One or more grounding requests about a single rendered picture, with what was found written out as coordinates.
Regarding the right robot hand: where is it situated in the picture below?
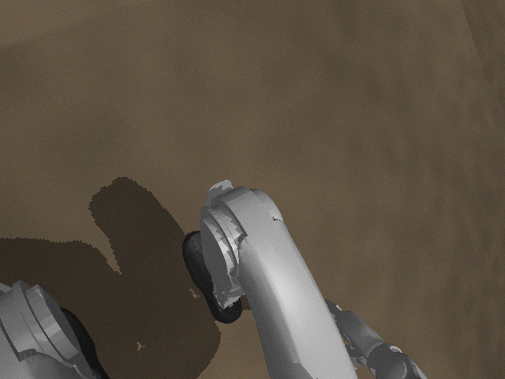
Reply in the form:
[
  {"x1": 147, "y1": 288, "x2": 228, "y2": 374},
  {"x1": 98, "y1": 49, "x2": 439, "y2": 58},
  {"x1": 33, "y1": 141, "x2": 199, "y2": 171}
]
[{"x1": 324, "y1": 299, "x2": 385, "y2": 370}]

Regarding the left robot foot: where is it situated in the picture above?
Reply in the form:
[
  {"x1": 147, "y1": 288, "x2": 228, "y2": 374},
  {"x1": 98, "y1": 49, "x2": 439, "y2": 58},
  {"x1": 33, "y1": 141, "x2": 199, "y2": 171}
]
[{"x1": 60, "y1": 307, "x2": 110, "y2": 379}]

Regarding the right robot arm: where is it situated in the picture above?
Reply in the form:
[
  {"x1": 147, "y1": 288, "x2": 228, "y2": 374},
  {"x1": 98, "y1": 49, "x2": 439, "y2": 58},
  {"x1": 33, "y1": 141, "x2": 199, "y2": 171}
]
[{"x1": 366, "y1": 343, "x2": 427, "y2": 379}]

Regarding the right robot foot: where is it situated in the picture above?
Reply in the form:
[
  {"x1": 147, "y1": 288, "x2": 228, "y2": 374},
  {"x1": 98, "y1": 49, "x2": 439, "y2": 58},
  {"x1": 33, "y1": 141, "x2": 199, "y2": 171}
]
[{"x1": 182, "y1": 231, "x2": 242, "y2": 324}]

